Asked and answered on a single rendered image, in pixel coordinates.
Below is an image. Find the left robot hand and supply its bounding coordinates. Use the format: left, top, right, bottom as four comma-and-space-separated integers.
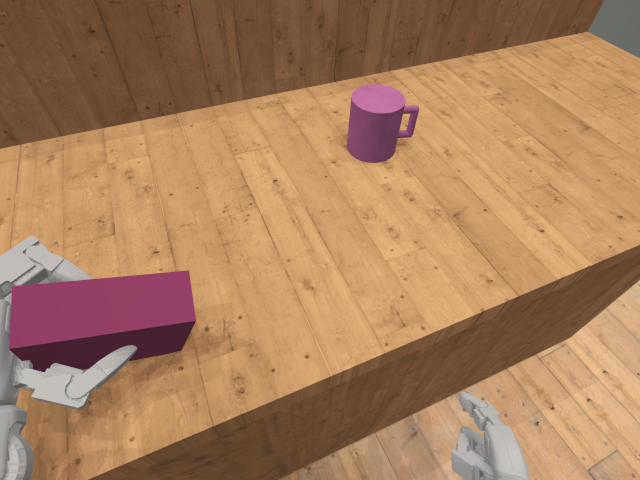
0, 237, 137, 410

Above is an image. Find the right robot hand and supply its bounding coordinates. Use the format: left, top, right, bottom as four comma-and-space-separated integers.
451, 392, 530, 480

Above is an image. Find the robot left forearm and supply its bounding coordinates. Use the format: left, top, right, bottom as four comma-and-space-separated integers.
0, 405, 34, 480

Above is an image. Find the sponge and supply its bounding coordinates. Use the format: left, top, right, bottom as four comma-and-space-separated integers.
9, 271, 196, 372

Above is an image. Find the table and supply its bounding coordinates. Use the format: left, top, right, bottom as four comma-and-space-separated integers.
0, 0, 640, 480

